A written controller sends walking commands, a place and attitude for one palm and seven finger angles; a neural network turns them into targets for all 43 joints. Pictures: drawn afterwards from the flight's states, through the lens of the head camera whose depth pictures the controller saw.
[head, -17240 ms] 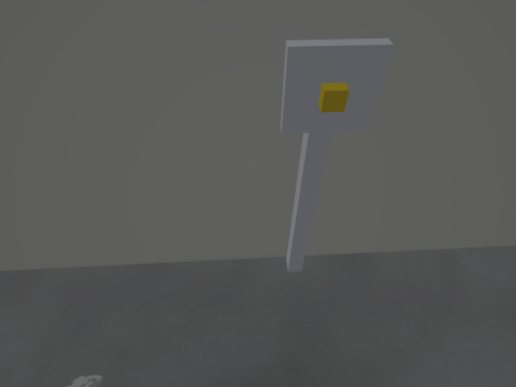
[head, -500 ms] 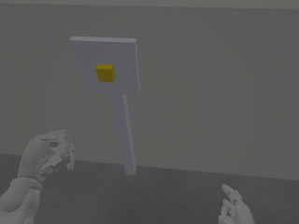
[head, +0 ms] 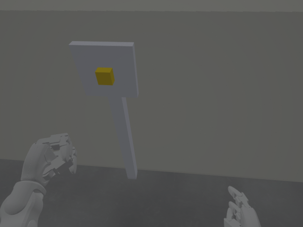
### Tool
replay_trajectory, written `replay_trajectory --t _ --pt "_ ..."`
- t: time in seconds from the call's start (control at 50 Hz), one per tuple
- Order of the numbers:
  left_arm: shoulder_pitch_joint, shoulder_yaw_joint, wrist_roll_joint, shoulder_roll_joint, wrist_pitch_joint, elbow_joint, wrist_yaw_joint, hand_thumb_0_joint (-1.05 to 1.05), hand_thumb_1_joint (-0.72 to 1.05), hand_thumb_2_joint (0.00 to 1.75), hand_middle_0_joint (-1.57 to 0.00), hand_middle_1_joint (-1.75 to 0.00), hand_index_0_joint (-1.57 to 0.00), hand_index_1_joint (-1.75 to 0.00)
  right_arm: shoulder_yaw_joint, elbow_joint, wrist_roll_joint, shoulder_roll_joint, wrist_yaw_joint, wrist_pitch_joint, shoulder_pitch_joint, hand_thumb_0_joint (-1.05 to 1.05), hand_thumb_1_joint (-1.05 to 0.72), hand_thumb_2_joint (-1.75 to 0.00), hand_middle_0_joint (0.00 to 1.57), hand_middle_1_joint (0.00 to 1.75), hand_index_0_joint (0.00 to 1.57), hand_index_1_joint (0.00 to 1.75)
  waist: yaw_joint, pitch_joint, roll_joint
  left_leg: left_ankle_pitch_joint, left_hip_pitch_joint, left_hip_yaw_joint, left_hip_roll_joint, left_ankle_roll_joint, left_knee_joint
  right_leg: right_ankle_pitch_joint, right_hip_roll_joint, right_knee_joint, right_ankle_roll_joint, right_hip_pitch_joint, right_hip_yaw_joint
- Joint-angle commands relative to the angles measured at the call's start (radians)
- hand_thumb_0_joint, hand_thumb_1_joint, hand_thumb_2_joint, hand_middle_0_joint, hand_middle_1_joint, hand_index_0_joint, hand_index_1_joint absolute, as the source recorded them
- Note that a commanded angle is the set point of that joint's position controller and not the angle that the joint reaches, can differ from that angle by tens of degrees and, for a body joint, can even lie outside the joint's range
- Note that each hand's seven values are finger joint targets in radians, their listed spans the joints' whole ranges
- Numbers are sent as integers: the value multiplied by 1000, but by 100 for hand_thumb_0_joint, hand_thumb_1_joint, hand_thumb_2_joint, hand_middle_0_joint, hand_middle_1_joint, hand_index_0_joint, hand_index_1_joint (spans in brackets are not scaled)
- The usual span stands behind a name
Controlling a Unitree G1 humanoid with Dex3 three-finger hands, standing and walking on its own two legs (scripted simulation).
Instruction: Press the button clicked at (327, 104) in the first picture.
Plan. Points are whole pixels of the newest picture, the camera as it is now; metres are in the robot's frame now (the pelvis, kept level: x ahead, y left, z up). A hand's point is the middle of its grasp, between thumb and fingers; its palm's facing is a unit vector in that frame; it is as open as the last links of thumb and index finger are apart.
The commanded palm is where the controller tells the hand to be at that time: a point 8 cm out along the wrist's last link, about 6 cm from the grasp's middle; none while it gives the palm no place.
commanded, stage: aim a knuckle at the button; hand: left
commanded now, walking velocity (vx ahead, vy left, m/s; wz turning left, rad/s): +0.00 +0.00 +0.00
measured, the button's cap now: (105, 75) +0.56 +0.22 +0.12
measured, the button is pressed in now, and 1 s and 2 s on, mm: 0 0 0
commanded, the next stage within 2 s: press the button with the knuckle in 1.90 s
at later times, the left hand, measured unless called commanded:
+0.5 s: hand (91, 130) +0.32 +0.19 +0.11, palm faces +0.03 -1.00 -0.04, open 3.1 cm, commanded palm +0.30 +0.24 +0.11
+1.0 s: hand (108, 108) +0.42 +0.18 +0.10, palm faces +0.01 -1.00 -0.02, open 3.1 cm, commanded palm +0.40 +0.23 +0.10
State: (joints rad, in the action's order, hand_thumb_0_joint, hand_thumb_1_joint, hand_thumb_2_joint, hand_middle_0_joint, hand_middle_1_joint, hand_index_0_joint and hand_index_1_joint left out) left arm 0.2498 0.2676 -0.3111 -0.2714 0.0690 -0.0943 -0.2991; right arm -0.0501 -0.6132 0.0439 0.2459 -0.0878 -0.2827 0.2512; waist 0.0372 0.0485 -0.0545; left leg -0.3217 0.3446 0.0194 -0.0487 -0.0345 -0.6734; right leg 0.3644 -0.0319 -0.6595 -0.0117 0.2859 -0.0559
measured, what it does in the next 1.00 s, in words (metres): stands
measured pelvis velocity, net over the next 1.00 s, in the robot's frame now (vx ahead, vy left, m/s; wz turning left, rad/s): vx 0.00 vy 0.01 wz -0.03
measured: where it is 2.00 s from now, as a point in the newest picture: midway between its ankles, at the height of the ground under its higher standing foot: outside the picture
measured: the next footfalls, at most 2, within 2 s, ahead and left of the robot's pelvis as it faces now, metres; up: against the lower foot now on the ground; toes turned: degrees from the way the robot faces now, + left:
none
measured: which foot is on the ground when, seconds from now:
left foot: down 0.00-1.00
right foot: down 0.00-1.00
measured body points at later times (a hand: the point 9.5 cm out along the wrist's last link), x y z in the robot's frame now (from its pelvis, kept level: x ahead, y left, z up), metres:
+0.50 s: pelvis +0.00 +0.00 +0.00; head +0.00 -0.01 +0.45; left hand +0.31 +0.25 +0.12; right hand +0.15 -0.24 -0.09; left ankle +0.02 +0.14 -0.72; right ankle -0.01 -0.12 -0.72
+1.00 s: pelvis +0.00 +0.01 -0.01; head +0.04 +0.00 +0.44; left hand +0.42 +0.23 +0.11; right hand +0.09 -0.25 -0.12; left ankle +0.02 +0.14 -0.72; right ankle -0.01 -0.12 -0.72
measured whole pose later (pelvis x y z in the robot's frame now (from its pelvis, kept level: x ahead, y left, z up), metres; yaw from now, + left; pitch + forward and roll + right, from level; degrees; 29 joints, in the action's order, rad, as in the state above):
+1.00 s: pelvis +0.00 +0.01 -0.01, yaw -2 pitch +6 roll +0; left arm -0.53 0.28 -0.17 -0.31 0.21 0.73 -0.19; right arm -0.02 -0.67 0.03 0.26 -0.06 -0.09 0.31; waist -0.05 0.04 -0.03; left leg -0.34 0.49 -0.02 -0.05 -0.03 -0.71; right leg 0.37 -0.03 -0.71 -0.02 0.45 -0.02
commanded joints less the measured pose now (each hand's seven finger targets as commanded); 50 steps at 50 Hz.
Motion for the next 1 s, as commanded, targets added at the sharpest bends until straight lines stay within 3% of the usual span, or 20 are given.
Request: replay_trajectory --t 0.0,0.06,0.12,0.16,0.22,0.26,0.34,0.4,0.42,0.46,0.52,0.62,0.64,0.7,0.76,0.82,0.84,0.88,0.9,0.98 --pt "-211 81 -23 -167 66 -203 1 0 90 90 -130 -150 -130 -150 45 161 8 111 -12 -62 -121 0 -90 -90 20 30 20 30 -12 78 33 109 -68 -25 55 54 97 -149 37 143 4 48 1" --pt "-357 50 -11 -163 73 -164 12 0 90 90 -130 -150 -130 -150 43 145 10 114 -20 -61 -127 0 -90 -90 20 30 20 30 -32 43 27 57 -62 -18 54 55 101 -73 37 154 4 85 10" --pt "-466 -10 13 -129 79 -124 25 0 90 90 -130 -150 -130 -150 43 130 12 112 -30 -67 -119 0 -90 -90 20 30 20 30 -46 73 -7 29 -93 -12 51 54 109 -49 37 147 7 103 3" --pt "-466 -1 25 -141 76 -87 34 0 90 90 -130 -150 -130 -150 43 131 7 114 -29 -68 -116 0 -90 -90 20 30 20 30 -31 110 33 59 -94 -9 50 56 109 -84 35 139 9 75 5" --pt "-516 -6 42 -136 66 -24 52 0 90 90 -130 -150 -130 -150 42 125 6 112 -26 -56 -116 0 -90 -90 20 30 20 30 -27 122 7 84 -95 -11 50 50 117 -120 33 123 13 70 -6" --pt "-492 38 42 -163 56 46 66 0 90 90 -130 -150 -130 -150 43 125 3 114 -21 -41 -114 0 -90 -90 20 30 20 30 -12 127 63 110 -78 -17 50 51 118 -152 34 123 13 47 -2" --pt "-559 56 52 -175 70 68 90 0 90 90 -130 -150 -130 -150 46 133 -2 110 -8 -16 -112 0 -90 -90 20 30 20 30 -5 168 32 168 -85 -29 49 46 115 -220 33 105 18 13 -2" --pt "-627 45 59 -168 86 104 96 0 90 90 -130 -150 -130 -150 53 127 0 114 -4 0 -99 0 -90 -90 20 30 20 30 -24 172 46 176 -89 -37 48 47 107 -246 36 104 14 30 2" --pt "-646 29 62 -154 93 112 95 0 90 90 -130 -150 -130 -150 55 126 1 113 -3 3 -95 0 -90 -90 20 30 20 30 -27 178 15 176 -96 -41 48 46 105 -248 36 103 15 37 5" --pt "-685 15 66 -150 102 155 94 0 90 90 -130 -150 -130 -150 56 118 2 119 -3 12 -87 0 -90 -90 20 30 20 30 -41 157 56 157 -81 -37 46 48 105 -229 38 107 14 50 5" --pt "-775 1 76 -152 114 196 96 0 90 90 -130 -150 -130 -150 60 106 3 122 -4 25 -72 0 -90 -90 20 30 20 30 -49 181 14 153 -93 -33 46 45 102 -223 37 98 18 65 5" --pt "-917 42 81 -210 127 316 107 0 90 90 -130 -150 -130 -150 64 82 0 132 -9 58 -47 0 -90 -90 20 30 20 30 -66 203 56 156 -76 -38 48 50 83 -240 36 99 14 70 19" --pt "-934 66 87 -244 137 335 111 0 90 90 -130 -150 -130 -150 65 77 -2 134 -10 67 -41 0 -90 -90 20 30 20 30 -62 212 57 160 -70 -37 46 52 79 -236 38 95 15 63 20" --pt "-966 30 90 -197 154 390 104 0 90 90 -130 -150 -130 -150 66 81 -1 128 -2 82 -27 0 -90 -90 20 30 20 30 -64 252 14 198 -84 -42 50 49 69 -292 37 79 19 57 19" --pt "-986 57 92 -227 168 490 102 0 90 90 -130 -150 -130 -150 72 75 -1 138 2 102 -1 0 -90 -90 20 30 20 30 -67 244 80 209 -47 -40 46 52 59 -315 41 68 16 57 19" --pt "-1086 35 105 -218 176 541 100 0 90 90 -130 -150 -130 -150 74 67 -1 140 8 123 20 0 -90 -90 20 30 20 30 -83 253 23 208 -47 -40 48 49 46 -314 41 57 19 92 19" --pt "-1109 32 110 -220 181 556 101 0 90 90 -130 -150 -130 -150 76 67 -3 142 10 129 30 0 -90 -90 20 30 20 30 -87 267 46 221 -46 -38 48 52 39 -323 44 51 20 88 19" --pt "-1143 64 115 -258 196 578 108 0 90 90 -130 -150 -130 -150 81 66 -6 146 13 141 44 0 -90 -90 20 30 20 30 -82 303 39 230 -45 -38 47 50 32 -335 43 41 20 83 22" --pt "-1149 51 118 -237 202 585 108 0 90 90 -130 -150 -130 -150 80 69 -7 142 16 146 47 0 -90 -90 20 30 20 30 -82 313 11 249 -53 -41 48 50 28 -354 43 35 22 86 22" --pt "-1220 64 125 -252 228 650 123 0 90 90 -130 -150 -130 -150 86 55 -11 148 24 166 80 0 -90 -90 20 30 20 30 -97 324 53 263 -32 -40 43 51 12 -374 49 21 19 99 20"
